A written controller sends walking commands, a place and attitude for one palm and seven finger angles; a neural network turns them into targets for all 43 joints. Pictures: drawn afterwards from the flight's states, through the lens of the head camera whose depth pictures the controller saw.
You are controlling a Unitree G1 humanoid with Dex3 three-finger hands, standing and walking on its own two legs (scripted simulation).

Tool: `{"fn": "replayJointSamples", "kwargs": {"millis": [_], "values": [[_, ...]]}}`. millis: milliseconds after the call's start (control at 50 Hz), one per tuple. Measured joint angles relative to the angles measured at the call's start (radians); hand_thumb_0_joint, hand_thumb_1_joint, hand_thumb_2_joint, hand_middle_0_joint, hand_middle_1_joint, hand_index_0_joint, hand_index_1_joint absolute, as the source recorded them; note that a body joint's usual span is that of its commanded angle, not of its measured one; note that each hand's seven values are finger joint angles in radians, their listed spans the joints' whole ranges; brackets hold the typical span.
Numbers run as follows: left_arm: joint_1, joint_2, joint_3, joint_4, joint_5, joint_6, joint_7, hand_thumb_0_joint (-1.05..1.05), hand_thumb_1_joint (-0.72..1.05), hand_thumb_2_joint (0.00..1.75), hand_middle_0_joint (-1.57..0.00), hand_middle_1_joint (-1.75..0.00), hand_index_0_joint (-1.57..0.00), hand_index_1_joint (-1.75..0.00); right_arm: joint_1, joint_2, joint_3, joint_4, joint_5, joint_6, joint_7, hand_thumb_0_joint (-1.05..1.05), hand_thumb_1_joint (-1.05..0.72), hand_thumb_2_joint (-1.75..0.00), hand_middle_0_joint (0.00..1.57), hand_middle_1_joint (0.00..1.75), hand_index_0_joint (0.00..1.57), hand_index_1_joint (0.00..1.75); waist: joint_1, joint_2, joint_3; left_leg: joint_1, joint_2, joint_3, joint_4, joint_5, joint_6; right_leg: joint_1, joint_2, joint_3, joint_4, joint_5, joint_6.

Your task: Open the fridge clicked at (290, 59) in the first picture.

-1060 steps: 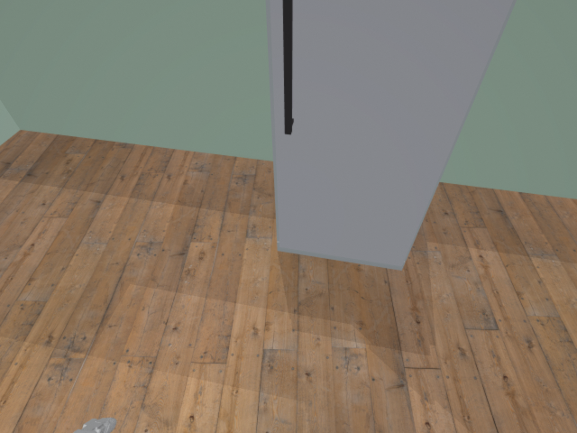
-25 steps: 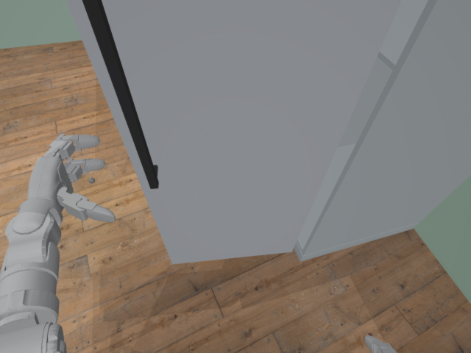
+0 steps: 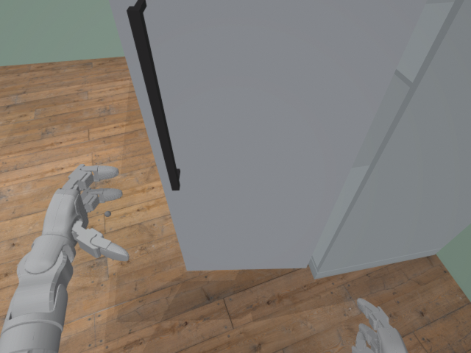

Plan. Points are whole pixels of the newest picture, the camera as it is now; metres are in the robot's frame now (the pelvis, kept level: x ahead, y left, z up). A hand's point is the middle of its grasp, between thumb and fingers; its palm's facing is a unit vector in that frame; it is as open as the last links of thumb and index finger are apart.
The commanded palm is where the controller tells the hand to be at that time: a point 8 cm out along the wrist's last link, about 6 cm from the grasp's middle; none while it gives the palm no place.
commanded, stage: draw the hand back to the body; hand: left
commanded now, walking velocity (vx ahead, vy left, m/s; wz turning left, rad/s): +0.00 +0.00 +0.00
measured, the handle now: (162, 115) +0.51 +0.19 +0.14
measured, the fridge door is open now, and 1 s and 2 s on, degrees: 80 80 80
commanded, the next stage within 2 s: step back with the hand held close in 1.62 s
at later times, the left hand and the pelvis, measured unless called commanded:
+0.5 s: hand (78, 225) +0.25 +0.25 +0.13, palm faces +0.17 -0.98 -0.01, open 14.7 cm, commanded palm +0.22 +0.29 +0.14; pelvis +0.00 -0.02 +0.01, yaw +0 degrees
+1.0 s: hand (47, 232) +0.23 +0.27 +0.15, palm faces +0.46 -0.82 -0.35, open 11.2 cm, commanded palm +0.17 +0.30 +0.18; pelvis +0.01 -0.01 +0.02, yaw -1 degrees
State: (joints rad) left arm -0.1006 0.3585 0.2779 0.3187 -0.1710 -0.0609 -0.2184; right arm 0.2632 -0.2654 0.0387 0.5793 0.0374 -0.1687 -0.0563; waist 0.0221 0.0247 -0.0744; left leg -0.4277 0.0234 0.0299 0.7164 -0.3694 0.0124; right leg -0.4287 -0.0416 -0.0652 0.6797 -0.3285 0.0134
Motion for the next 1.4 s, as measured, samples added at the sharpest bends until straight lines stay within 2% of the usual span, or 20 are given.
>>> {"fn": "replayJointSamples", "kwargs": {"millis": [60,100,120,140,180,220,320,440,560,580,620,680,740,800,1000,1260,1400], "values": [[-0.001,0.002,0.000,-0.005,-0.001,0.006,0.000,-0.02,-0.55,0.20,-0.25,-1.15,-0.26,-1.15,-0.005,-0.001,0.002,0.011,-0.001,-0.008,-0.009,0.01,-0.90,-0.90,0.20,0.30,0.20,0.30,0.003,0.001,0.005,0.002,0.001,-0.007,0.000,0.002,-0.004,0.003,0.001,-0.007,0.003,-0.002,-0.004],[-0.012,-0.022,0.034,0.000,-0.095,-0.015,-0.023,-0.02,-0.55,0.20,-0.25,-1.15,-0.26,-1.15,-0.009,0.000,0.005,0.025,-0.001,-0.023,-0.021,0.01,-0.90,-0.90,0.20,0.30,0.20,0.30,0.005,0.001,0.014,0.010,0.003,-0.011,-0.002,0.004,-0.008,0.013,0.004,-0.011,0.000,-0.001,-0.008],[-0.017,-0.035,0.052,0.001,-0.129,-0.036,-0.036,-0.02,-0.55,0.20,-0.25,-1.15,-0.26,-1.15,-0.010,0.001,0.008,0.034,-0.002,-0.032,-0.027,0.01,-0.90,-0.90,0.20,0.30,0.20,0.30,0.008,-0.001,0.015,0.014,0.005,-0.012,-0.004,0.005,-0.010,0.016,0.005,-0.011,-0.001,-0.001,-0.010],[-0.018,-0.043,0.066,-0.002,-0.143,-0.055,-0.045,-0.02,-0.55,0.20,-0.25,-1.15,-0.26,-1.15,-0.008,0.002,0.010,0.041,-0.003,-0.039,-0.030,0.01,-0.90,-0.90,0.20,0.30,0.20,0.30,0.010,-0.004,0.012,0.017,0.006,-0.010,-0.006,0.005,-0.012,0.017,0.006,-0.010,0.000,-0.002,-0.012],[-0.005,-0.042,0.076,-0.018,-0.138,-0.072,-0.054,-0.02,-0.55,0.20,-0.25,-1.15,-0.25,-1.15,-0.001,0.004,0.010,0.042,-0.004,-0.047,-0.029,0.01,-0.90,-0.90,0.20,0.30,0.20,0.30,0.011,-0.006,0.003,0.022,0.008,-0.008,-0.011,0.006,-0.015,0.017,0.008,-0.007,0.002,-0.004,-0.014],[0.019,-0.029,0.077,-0.035,-0.130,-0.060,-0.065,-0.02,-0.55,0.20,-0.25,-1.15,-0.25,-1.15,0.005,0.004,0.008,0.036,-0.003,-0.049,-0.026,0.01,-0.90,-0.90,0.20,0.30,0.20,0.30,0.008,-0.002,-0.002,0.030,0.009,-0.005,-0.018,0.007,-0.017,0.021,0.010,-0.005,0.000,-0.004,-0.016],[0.091,-0.013,0.101,-0.087,-0.159,0.010,-0.086,-0.02,-0.55,0.20,-0.25,-1.15,-0.25,-1.15,0.016,-0.002,0.006,0.022,0.005,-0.051,-0.033,0.01,-0.90,-0.90,0.20,0.30,0.20,0.30,0.007,0.010,-0.003,0.057,0.013,0.000,-0.043,0.016,-0.021,0.041,0.014,0.000,-0.015,0.001,-0.020],[0.153,-0.021,0.126,-0.171,-0.182,0.011,-0.088,-0.02,-0.55,0.20,-0.25,-1.15,-0.25,-1.15,0.023,-0.008,0.002,0.031,0.007,-0.076,-0.043,0.02,-0.90,-0.90,0.20,0.30,0.20,0.30,0.022,0.014,-0.003,0.081,0.015,-0.004,-0.060,0.025,-0.026,0.066,0.017,-0.005,-0.029,0.006,-0.024],[0.189,-0.013,0.137,-0.216,-0.196,0.056,-0.108,-0.02,-0.52,0.22,-0.24,-1.13,-0.25,-1.13,0.010,-0.012,0.002,0.036,0.015,-0.092,-0.057,0.02,-0.90,-0.90,0.20,0.30,0.20,0.30,0.032,0.018,0.001,0.103,0.016,-0.010,-0.072,0.033,-0.029,0.091,0.019,-0.010,-0.042,0.013,-0.026],[0.195,-0.008,0.127,-0.229,-0.159,0.056,-0.075,-0.02,-0.50,0.23,-0.24,-1.12,-0.25,-1.12,0.005,-0.011,0.001,0.039,0.008,-0.093,-0.058,0.02,-0.90,-0.90,0.20,0.30,0.20,0.30,0.033,0.018,0.006,0.110,0.016,-0.011,-0.076,0.036,-0.029,0.099,0.020,-0.011,-0.048,0.015,-0.026],[0.211,0.001,0.099,-0.260,-0.082,0.048,0.037,-0.02,-0.46,0.24,-0.25,-1.09,-0.25,-1.10,-0.011,-0.008,-0.003,0.048,-0.008,-0.091,-0.057,0.02,-0.90,-0.90,0.20,0.30,0.20,0.30,0.029,0.020,0.020,0.126,0.015,-0.014,-0.094,0.046,-0.028,0.118,0.020,-0.015,-0.070,0.026,-0.025],[0.260,-0.006,0.069,-0.324,-0.001,0.032,0.176,-0.02,-0.38,0.28,-0.24,-1.05,-0.25,-1.05,-0.030,-0.001,-0.004,0.056,-0.022,-0.081,-0.055,0.02,-0.90,-0.90,0.20,0.30,0.20,0.30,0.026,0.017,0.039,0.155,0.012,-0.010,-0.134,0.066,-0.024,0.145,0.019,-0.011,-0.108,0.047,-0.023],[0.317,-0.021,0.047,-0.386,0.046,0.014,0.254,-0.01,-0.29,0.33,-0.24,-1.00,-0.25,-1.00,-0.036,0.007,-0.005,0.064,-0.031,-0.070,-0.052,0.02,-0.90,-0.90,0.20,0.30,0.20,0.30,0.030,0.016,0.051,0.188,0.007,-0.002,-0.172,0.082,-0.021,0.173,0.015,-0.005,-0.140,0.061,-0.019],[0.355,-0.028,0.033,-0.428,0.074,0.001,0.293,-0.01,-0.19,0.37,-0.24,-0.94,-0.24,-0.94,-0.035,0.015,-0.005,0.074,-0.037,-0.056,-0.051,0.02,-0.90,-0.90,0.20,0.30,0.20,0.30,0.037,0.014,0.059,0.220,0.002,0.003,-0.204,0.091,-0.018,0.201,0.011,0.000,-0.165,0.068,-0.015],[0.416,-0.029,0.041,-0.505,0.104,-0.005,0.324,-0.01,0.16,0.54,-0.23,-0.73,-0.24,-0.74,-0.043,0.037,-0.001,0.090,-0.047,-0.020,-0.043,0.02,-0.90,-0.90,0.20,0.30,0.20,0.30,0.048,0.021,0.074,0.302,-0.012,0.015,-0.271,0.101,-0.007,0.275,0.001,0.010,-0.220,0.076,-0.002],[0.534,-0.018,0.074,-0.659,0.104,0.003,0.311,0.00,0.62,0.77,-0.21,-0.46,-0.22,-0.46,-0.049,0.036,-0.016,0.070,-0.058,0.006,-0.024,0.01,-0.90,-0.90,0.20,0.30,0.20,0.30,0.055,0.025,0.064,0.336,-0.016,0.019,-0.290,0.090,-0.001,0.312,-0.002,0.014,-0.251,0.073,0.007],[0.535,-0.022,0.081,-0.669,0.104,0.006,0.317,0.01,0.81,0.86,-0.21,-0.35,-0.22,-0.35,-0.054,0.036,-0.018,0.068,-0.057,0.017,-0.026,0.01,-0.90,-0.90,0.20,0.30,0.20,0.30,0.063,0.026,0.068,0.336,-0.020,0.015,-0.293,0.093,0.001,0.314,-0.006,0.010,-0.254,0.074,0.009]]}}
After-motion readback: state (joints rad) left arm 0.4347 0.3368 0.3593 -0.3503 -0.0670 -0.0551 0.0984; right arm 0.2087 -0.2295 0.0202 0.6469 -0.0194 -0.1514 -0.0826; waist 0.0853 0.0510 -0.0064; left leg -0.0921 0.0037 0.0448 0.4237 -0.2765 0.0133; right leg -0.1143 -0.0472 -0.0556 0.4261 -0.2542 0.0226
